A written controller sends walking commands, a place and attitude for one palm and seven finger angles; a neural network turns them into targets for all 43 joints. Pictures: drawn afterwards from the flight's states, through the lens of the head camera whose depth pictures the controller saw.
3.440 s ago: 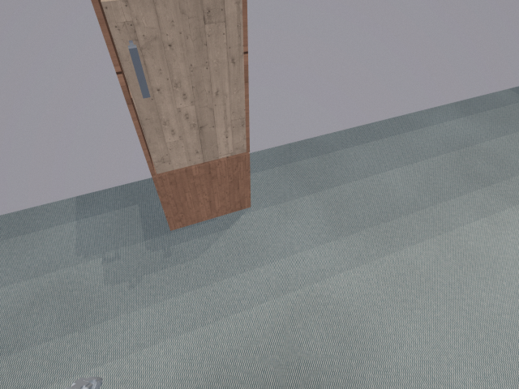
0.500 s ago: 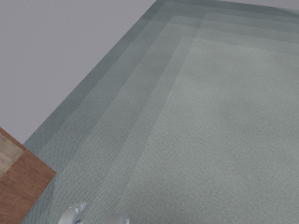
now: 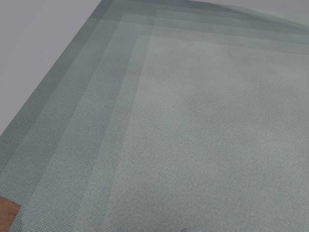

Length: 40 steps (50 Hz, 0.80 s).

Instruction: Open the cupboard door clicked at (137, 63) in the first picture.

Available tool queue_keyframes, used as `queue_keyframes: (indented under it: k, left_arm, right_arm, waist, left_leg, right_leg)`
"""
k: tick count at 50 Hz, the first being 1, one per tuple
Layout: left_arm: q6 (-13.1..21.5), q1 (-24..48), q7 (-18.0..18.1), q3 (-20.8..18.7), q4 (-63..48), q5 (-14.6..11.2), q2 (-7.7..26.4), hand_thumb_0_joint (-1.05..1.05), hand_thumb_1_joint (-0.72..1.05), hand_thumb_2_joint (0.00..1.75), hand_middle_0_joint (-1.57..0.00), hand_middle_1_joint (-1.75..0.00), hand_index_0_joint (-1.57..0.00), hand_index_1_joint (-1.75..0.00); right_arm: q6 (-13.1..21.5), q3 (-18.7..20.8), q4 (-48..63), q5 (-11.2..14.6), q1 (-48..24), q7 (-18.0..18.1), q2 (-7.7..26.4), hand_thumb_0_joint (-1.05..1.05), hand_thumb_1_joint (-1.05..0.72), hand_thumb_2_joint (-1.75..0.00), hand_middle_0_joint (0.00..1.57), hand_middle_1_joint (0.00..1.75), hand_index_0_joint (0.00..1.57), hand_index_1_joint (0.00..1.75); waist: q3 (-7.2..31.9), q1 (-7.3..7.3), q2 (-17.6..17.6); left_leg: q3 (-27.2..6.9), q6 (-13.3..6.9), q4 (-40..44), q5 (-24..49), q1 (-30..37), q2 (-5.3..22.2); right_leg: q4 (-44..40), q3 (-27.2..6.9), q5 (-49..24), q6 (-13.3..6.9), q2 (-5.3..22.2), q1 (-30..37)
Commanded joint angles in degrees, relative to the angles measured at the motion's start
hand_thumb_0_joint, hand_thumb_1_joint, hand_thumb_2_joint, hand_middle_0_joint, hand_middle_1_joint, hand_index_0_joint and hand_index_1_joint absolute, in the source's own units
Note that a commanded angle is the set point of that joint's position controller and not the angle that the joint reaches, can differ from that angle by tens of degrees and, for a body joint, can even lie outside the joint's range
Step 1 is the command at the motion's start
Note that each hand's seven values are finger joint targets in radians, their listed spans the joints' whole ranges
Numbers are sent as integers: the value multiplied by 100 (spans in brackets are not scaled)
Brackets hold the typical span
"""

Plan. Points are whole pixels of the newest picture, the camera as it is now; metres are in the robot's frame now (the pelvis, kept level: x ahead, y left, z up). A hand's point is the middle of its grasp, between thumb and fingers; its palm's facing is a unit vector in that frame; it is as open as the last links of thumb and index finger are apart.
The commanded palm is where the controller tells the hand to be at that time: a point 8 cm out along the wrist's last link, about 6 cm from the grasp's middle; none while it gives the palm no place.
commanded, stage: walk to a spot facing it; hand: left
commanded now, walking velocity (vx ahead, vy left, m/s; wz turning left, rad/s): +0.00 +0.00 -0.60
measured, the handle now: out of the picture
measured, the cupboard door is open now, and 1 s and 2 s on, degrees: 0 0 0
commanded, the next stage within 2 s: turn to face it in 1.24 s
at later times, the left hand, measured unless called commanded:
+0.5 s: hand out of the picture +0.14 +0.13 -0.16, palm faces -0.25 -0.94 -0.25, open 7.4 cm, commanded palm none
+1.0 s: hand (120, 218) +0.18 +0.11 -0.17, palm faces -0.55 -0.80 -0.21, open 7.4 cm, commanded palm none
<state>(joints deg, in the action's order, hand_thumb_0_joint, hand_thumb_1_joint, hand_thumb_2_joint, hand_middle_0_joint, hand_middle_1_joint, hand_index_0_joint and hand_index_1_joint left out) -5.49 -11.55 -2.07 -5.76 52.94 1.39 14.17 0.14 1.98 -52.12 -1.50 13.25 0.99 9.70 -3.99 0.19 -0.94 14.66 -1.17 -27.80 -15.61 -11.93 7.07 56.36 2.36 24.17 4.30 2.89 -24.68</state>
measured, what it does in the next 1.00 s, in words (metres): steps on the spot, turning right: right foot, then left foot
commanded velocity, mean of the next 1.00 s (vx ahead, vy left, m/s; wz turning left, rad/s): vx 0.03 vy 0.00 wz -0.60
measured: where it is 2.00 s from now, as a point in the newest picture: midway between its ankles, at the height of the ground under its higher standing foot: outside the picture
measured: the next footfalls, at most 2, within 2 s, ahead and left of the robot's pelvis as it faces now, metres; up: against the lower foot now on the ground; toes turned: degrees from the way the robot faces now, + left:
right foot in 0.16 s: +0.01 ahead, -0.14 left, +0.00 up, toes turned -12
left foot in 0.62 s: +0.09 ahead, +0.07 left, +0.00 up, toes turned -18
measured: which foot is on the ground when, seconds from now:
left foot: down 0.00-0.16, up 0.18-0.60, down 0.62-1.00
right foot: up 0.00-0.14, down 0.16-0.64, up 0.66-1.00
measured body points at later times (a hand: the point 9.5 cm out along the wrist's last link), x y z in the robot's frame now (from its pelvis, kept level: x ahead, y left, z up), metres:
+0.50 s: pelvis -0.01 -0.04 +0.00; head +0.03 -0.06 +0.44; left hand +0.15 +0.18 -0.14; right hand +0.02 -0.31 -0.15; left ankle +0.04 +0.10 -0.69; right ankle -0.02 -0.13 -0.74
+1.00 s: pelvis -0.01 -0.01 +0.00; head +0.03 -0.03 +0.44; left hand +0.21 +0.15 -0.15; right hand -0.12 -0.25 -0.14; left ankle +0.05 +0.09 -0.74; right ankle -0.11 -0.11 -0.70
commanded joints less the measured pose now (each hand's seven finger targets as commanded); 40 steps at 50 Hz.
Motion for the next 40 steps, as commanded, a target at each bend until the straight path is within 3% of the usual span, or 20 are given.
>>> queue_keyframes:
  k: [1,4,6,7,8,9,10,12,14,25,28,29,30,31,32,33,34,36,38,40]
  left_arm:
    - [232,576,2,19,-672,-14,117,0,90,90,-20,-30,-20,-30]
    - [300,445,33,31,-653,-18,131,0,90,90,-20,-30,-20,-30]
    - [394,-73,81,-21,-510,-11,336,0,90,90,-20,-30,-20,-30]
    - [488,-493,155,-104,-407,36,920,0,90,90,-20,-30,-20,-30]
    - [520,-778,240,-208,-325,5,1443,0,90,90,-20,-30,-20,-30]
    - [477,-893,314,-242,-287,-66,1386,0,90,90,-20,-30,-20,-30]
    - [462,-517,334,-222,-336,-50,1226,0,90,90,-20,-30,-20,-30]
    - [453,76,329,-97,-521,-53,878,0,90,90,-20,-30,-20,-30]
    - [478,219,314,-64,-582,-47,827,0,90,90,-20,-30,-20,-30]
    - [420,39,279,-129,-576,0,1062,0,90,90,-20,-30,-20,-30]
    - [380,243,273,-134,-614,-12,1038,0,90,90,-20,-30,-20,-30]
    - [358,348,272,-130,-646,-42,1024,0,90,90,-20,-30,-20,-30]
    - [343,393,259,-100,-699,-78,850,0,90,90,-20,-30,-20,-30]
    - [319,244,204,-43,-796,-123,512,0,90,90,-20,-30,-20,-30]
    - [332,134,158,-40,-856,-60,473,0,90,90,-20,-30,-20,-30]
    - [268,82,186,-89,-721,10,623,0,90,90,-20,-30,-20,-30]
    - [277,125,122,-163,-651,39,738,0,90,90,-20,-30,-20,-30]
    - [253,-13,29,-140,-556,22,568,0,90,90,-20,-30,-20,-30]
    - [226,17,-6,-106,-549,-4,458,0,90,90,-20,-30,-20,-30]
    - [196,203,-10,-68,-619,-17,363,0,90,90,-20,-30,-20,-30]
  right_arm:
    - [37,427,121,-6,366,52,1268,0,-90,-90,20,30,20,30]
    - [12,467,78,-13,318,9,1351,0,-90,-90,20,30,20,30]
    - [-1,466,111,29,208,-19,1314,0,-90,-90,20,30,20,30]
    - [-28,403,245,79,285,-56,1042,0,-90,-90,20,30,20,30]
    - [-62,266,546,46,-38,-70,651,0,-90,-90,20,30,20,30]
    - [-154,253,626,72,-444,35,780,0,-90,-90,20,30,20,30]
    - [-167,262,607,72,-581,60,748,0,-90,-90,20,30,20,30]
    - [-203,284,405,24,-432,38,825,0,-90,-90,20,30,20,30]
    - [-220,282,292,15,-229,21,783,0,-90,-90,20,30,20,30]
    - [-145,239,566,104,-689,56,834,0,-90,-90,20,30,20,30]
    - [-103,239,539,137,-354,90,832,0,-90,-90,20,30,20,30]
    - [-75,237,472,139,-88,114,852,0,-90,-90,20,30,20,30]
    - [-17,247,416,126,168,141,1006,0,-90,-90,20,30,20,30]
    - [25,313,448,56,215,139,1494,0,-90,-90,20,30,20,30]
    - [-17,357,573,43,131,110,1788,0,-90,-90,20,30,20,30]
    - [-2,308,599,15,-98,135,1599,0,-90,-90,20,30,20,30]
    - [28,237,684,5,-289,139,1339,0,-90,-90,20,30,20,30]
    - [63,202,727,4,-528,132,1208,0,-90,-90,20,30,20,30]
    - [73,219,667,25,-377,130,1160,0,-90,-90,20,30,20,30]
    - [65,256,541,21,-76,109,1179,0,-90,-90,20,30,20,30]
  waist:
    - [502,307,1208]
    - [631,244,1323]
    - [877,-79,859]
    - [1115,-292,-625]
    - [1043,-404,-1709]
    - [966,-570,-1415]
    - [678,-404,-1336]
    - [488,-117,-742]
    - [565,-23,-600]
    - [617,-169,-698]
    - [714,-6,-792]
    - [774,142,-694]
    - [886,258,-319]
    - [957,223,1156]
    - [697,133,1794]
    - [633,120,1828]
    - [416,14,1193]
    - [354,-128,913]
    - [440,-66,932]
    - [419,64,934]
  left_leg:
    - [-762,-622,619,2430,873,1507]
    - [-547,-472,201,2703,844,1545]
    - [-148,-34,-797,2315,335,1375]
    - [89,351,-2039,914,-962,916]
    - [-258,616,-3302,-1949,-2367,125]
    - [-1101,532,-3708,-2017,-2355,130]
    - [-1280,531,-3930,-1726,-2566,128]
    - [-1323,625,-3866,-939,-2326,165]
    - [-1235,674,-3583,-649,-1995,53]
    - [-1297,593,-1909,-872,-1310,-379]
    - [-1253,504,-821,-515,-610,-506]
    - [-1233,464,-147,-84,-95,-509]
    - [-1472,343,573,311,652,-183]
    - [-2800,-101,1133,758,1233,1106]
    - [-3381,-653,1301,1173,807,2081]
    - [-3386,-719,1337,950,294,2112]
    - [-2882,-648,1296,943,36,1690]
    - [-1914,-500,1160,1340,150,1201]
    - [-1496,-524,1036,1694,409,1101]
    - [-1430,-610,999,1754,544,1162]
  right_leg:
    - [-878,271,171,-78,-30,-174]
    - [-1680,418,2,-221,-154,261]
    - [-3076,402,-1289,-382,-142,1435]
    - [-3567,-945,-2758,-782,902,2696]
    - [-3475,-2456,-5057,-1390,2084,2925]
    - [-3470,-2275,-4933,-1655,1969,2457]
    - [-3494,-2228,-4370,-1686,1710,2285]
    - [-3475,-1568,-3840,-1463,1227,1904]
    - [-3495,-1342,-3794,-1356,998,1712]
    - [-3409,-2357,-3500,-1541,880,1538]
    - [-3148,-2506,-3541,-1329,710,1253]
    - [-2954,-2486,-3353,-1170,592,1012]
    - [-2516,-2218,-2805,-903,219,490]
    - [-1524,-1433,-940,-517,-592,-478]
    - [-121,-614,980,-267,-713,-837]
    - [723,-879,930,-182,-470,-794]
    - [1165,-799,571,-167,-384,-713]
    - [1497,-562,-7,-70,-256,-788]
    - [1256,-381,-122,-6,-157,-795]
    - [836,-258,-28,17,-90,-689]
